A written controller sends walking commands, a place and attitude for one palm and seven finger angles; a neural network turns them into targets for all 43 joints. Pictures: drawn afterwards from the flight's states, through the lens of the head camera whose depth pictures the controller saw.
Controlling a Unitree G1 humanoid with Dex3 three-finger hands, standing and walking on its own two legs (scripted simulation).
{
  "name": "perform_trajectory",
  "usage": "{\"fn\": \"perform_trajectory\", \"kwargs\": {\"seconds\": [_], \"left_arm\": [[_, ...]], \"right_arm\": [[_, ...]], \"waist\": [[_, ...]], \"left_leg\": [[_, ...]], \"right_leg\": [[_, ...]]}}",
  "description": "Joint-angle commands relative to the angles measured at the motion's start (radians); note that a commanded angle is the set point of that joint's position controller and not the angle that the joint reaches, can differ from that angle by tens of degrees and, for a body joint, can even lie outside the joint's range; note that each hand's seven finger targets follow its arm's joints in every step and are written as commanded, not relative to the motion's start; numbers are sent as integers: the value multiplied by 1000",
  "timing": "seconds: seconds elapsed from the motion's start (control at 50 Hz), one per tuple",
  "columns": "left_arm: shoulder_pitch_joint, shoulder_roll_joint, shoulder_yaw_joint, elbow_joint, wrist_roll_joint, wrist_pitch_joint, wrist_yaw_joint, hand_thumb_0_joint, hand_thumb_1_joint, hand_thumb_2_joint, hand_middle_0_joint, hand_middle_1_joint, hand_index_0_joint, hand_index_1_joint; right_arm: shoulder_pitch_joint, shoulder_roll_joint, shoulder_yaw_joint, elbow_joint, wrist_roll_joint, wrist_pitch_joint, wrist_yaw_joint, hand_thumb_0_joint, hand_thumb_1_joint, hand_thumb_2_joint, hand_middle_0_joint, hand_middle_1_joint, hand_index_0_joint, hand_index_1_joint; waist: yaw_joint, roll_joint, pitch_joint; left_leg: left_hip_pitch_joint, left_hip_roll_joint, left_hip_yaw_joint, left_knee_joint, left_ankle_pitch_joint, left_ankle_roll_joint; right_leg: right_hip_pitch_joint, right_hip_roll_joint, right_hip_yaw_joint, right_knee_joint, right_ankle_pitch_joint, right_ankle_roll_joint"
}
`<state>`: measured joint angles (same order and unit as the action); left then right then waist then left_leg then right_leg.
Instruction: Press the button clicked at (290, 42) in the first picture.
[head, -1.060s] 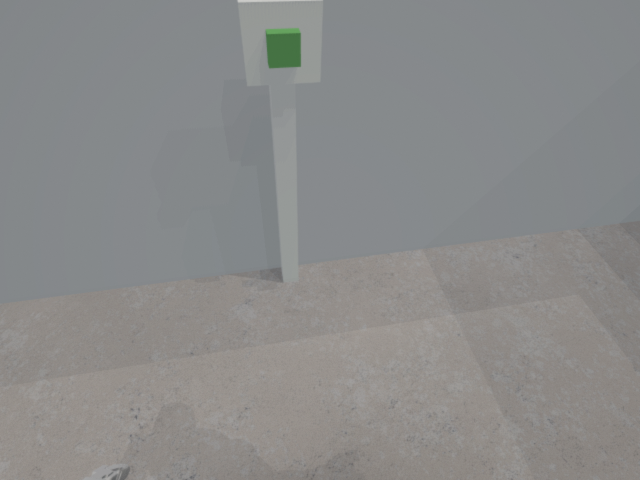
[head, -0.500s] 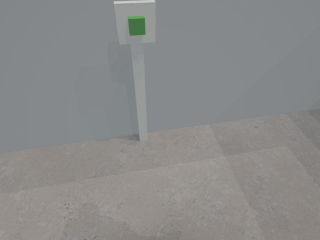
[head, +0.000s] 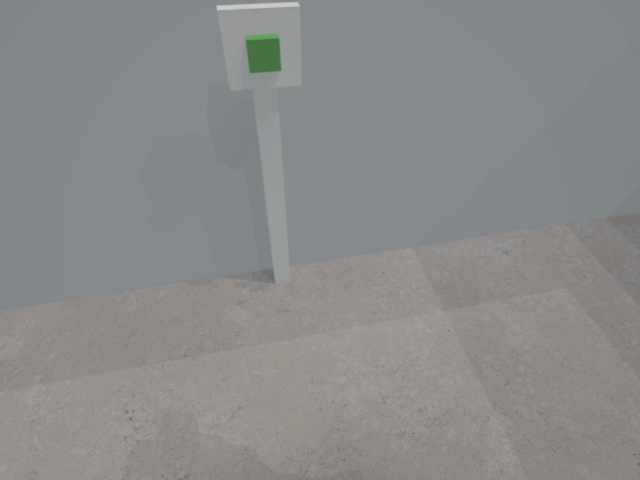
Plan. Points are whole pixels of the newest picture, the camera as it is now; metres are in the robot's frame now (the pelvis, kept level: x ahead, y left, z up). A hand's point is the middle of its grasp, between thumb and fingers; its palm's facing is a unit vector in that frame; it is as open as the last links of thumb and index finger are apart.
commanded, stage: look at it before walking up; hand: left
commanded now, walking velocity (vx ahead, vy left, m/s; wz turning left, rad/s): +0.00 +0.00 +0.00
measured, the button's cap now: (263, 53) +0.92 +0.18 +0.13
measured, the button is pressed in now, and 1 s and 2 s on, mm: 0 0 0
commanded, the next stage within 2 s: turn to face it in 0.38 s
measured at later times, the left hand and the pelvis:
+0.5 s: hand out of the picture +0.08 +0.25 -0.16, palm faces -0.04 -0.94 -0.33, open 7.3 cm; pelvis +0.01 +0.00 +0.00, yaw +0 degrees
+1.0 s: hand out of the picture +0.02 +0.22 -0.19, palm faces +0.09 -0.97 -0.23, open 7.3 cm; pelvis -0.01 +0.01 -0.02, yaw +6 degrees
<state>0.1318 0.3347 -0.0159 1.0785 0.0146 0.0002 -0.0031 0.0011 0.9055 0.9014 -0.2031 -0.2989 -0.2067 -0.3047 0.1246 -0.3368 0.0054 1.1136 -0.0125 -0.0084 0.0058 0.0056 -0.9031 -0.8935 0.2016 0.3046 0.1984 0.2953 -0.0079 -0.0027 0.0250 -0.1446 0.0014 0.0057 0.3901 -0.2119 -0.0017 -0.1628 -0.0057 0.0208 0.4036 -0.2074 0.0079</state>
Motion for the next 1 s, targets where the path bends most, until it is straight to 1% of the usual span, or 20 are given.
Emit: {"fn": "perform_trajectory", "kwargs": {"seconds": [0.0,0.38,0.42,0.46,0.52,0.54,0.6,0.64,0.7,0.76,0.8,0.82,0.84,0.86,0.88,0.9,0.92,0.94,0.96,0.98], "left_arm": [[-42,209,48,-67,-3,-27,15,0,900,900,-200,-300,-200,-300],[-37,211,48,-57,-4,-28,15,0,900,900,-200,-300,-200,-300],[-34,211,50,-59,-3,-28,16,0,900,900,-200,-300,-200,-300],[-39,212,49,-57,-3,-27,15,0,900,900,-200,-300,-200,-300],[-34,210,53,-62,-3,-24,17,0,900,900,-200,-300,-200,-300],[-25,191,51,-63,-4,-19,20,0,900,900,-200,-300,-200,-300],[11,130,42,-63,-5,-1,27,0,900,900,-200,-300,-200,-300],[36,110,40,-70,-4,7,32,0,900,900,-200,-300,-200,-300],[45,117,49,-91,-3,13,35,0,900,900,-200,-300,-200,-300],[55,133,59,-113,-2,15,39,0,900,900,-200,-300,-200,-300],[41,129,64,-135,0,17,41,0,900,900,-200,-300,-200,-300],[35,123,65,-143,2,19,42,0,900,900,-200,-300,-200,-300],[28,114,65,-151,1,20,42,0,900,900,-200,-300,-200,-300],[20,99,66,-160,2,23,42,0,900,900,-200,-300,-200,-300],[15,74,65,-164,1,26,40,0,900,900,-200,-300,-200,-300],[13,46,63,-169,-2,28,40,0,900,900,-200,-300,-200,-300],[17,29,61,-176,-2,26,40,0,900,900,-200,-300,-200,-300],[25,21,63,-176,-2,28,43,0,900,900,-200,-300,-200,-300],[42,16,66,-171,-2,29,44,0,900,900,-200,-300,-200,-300],[50,11,70,-166,-1,29,43,0,900,900,-200,-300,-200,-300]], "right_arm": [[-53,-205,-43,-64,3,-23,-14,0,-900,-900,200,300,200,300],[-58,-210,-40,-63,5,-25,-18,0,-900,-900,200,300,200,300],[-60,-209,-42,-64,6,-24,-17,0,-900,-900,200,300,200,300],[-65,-209,-41,-63,5,-23,-17,0,-900,-900,200,300,200,300],[-62,-209,-41,-72,5,-20,-15,0,-900,-900,200,300,200,300],[-56,-185,-39,-73,4,-16,-14,0,-900,-900,200,300,200,300],[-23,-118,-27,-77,2,1,-12,0,-900,-900,200,300,200,300],[-5,-89,-25,-83,2,11,-11,0,-900,-900,200,300,200,300],[8,-80,-31,-103,1,22,-10,0,-900,-900,200,300,200,300],[30,-65,-40,-120,3,31,-9,0,-900,-900,200,300,200,300],[57,-51,-47,-126,3,35,-8,0,-900,-900,200,300,200,300],[69,-49,-50,-132,3,36,-8,0,-900,-900,200,300,200,300],[77,-43,-53,-131,2,36,-7,0,-900,-900,200,300,200,300],[88,-42,-55,-130,0,35,-6,0,-900,-900,200,300,200,300],[91,-55,-56,-136,-4,33,-5,0,-900,-900,200,300,200,300],[96,-80,-60,-140,-9,28,-7,0,-900,-900,200,300,200,300],[96,-101,-69,-148,-7,23,-11,0,-900,-900,200,300,200,300],[109,-96,-73,-150,-6,19,-18,0,-900,-900,200,300,200,300],[113,-93,-73,-154,-5,18,-25,0,-900,-900,200,300,200,300],[106,-83,-74,-156,-5,19,-29,0,-900,-900,200,300,200,300]], "waist": [[7,-8,-46],[7,7,-62],[8,-4,-56],[7,5,-43],[10,2,-53],[10,14,-57],[13,10,-56],[15,-2,-60],[17,-32,-59],[14,-110,-62],[2,-119,-63],[-3,-121,-65],[-9,-93,-48],[-15,-59,-40],[-15,16,-20],[-16,130,-7],[-9,197,6],[-13,204,-2],[-8,206,-15],[-3,202,-21]], "left_leg": [[6,112,-98,-76,86,31],[32,121,-96,-83,150,30],[33,121,-93,-80,147,30],[28,119,-95,-87,132,29],[14,116,-104,-66,178,32],[8,116,-102,-57,186,30],[-32,111,-103,-18,217,23],[-62,100,-101,18,216,17],[-110,80,-102,72,196,12],[-127,43,-68,176,135,2],[-115,35,-62,215,81,1],[-112,36,-70,218,92,4],[-105,47,-83,201,89,8],[-106,65,-126,158,111,21],[-132,101,-205,87,124,44],[-163,170,-342,-23,121,90],[-161,236,-458,-98,171,150],[-142,257,-500,-130,213,192],[-117,256,-494,-127,227,209],[-107,245,-474,-110,233,213]], "right_leg": [[-4,-111,104,-79,82,-38],[22,-110,94,-71,160,-37],[18,-109,94,-74,158,-36],[13,-110,96,-79,144,-36],[27,-115,76,-52,169,-32],[27,-120,66,-40,170,-27],[28,-127,47,0,184,-13],[26,-139,51,15,192,-12],[21,-168,66,24,186,-28],[-6,-235,98,1,178,-72],[-47,-260,101,4,160,-96],[-57,-254,88,22,164,-95],[-93,-244,62,39,114,-85],[-118,-208,29,76,54,-64],[-135,-145,-25,141,-24,-29],[-136,-63,-82,251,-111,10],[-163,-20,-84,362,-221,24],[-194,-22,-40,467,-316,19],[-222,-31,-9,530,-338,14],[-236,-34,6,557,-329,13]]}}
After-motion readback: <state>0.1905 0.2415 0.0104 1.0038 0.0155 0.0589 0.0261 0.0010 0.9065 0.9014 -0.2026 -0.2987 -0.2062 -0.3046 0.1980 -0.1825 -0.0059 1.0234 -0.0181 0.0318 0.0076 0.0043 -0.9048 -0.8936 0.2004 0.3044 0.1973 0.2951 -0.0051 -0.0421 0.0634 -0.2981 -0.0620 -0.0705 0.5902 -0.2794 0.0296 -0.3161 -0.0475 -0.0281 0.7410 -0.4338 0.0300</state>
